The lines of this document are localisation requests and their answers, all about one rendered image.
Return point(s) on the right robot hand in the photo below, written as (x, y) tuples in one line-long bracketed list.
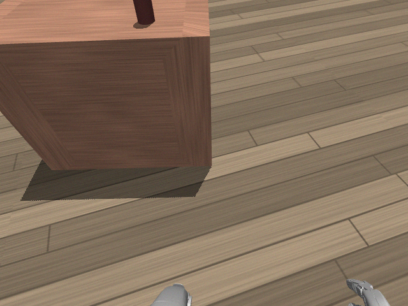
[(370, 296)]

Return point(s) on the can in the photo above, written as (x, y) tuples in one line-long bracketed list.
[(144, 11)]

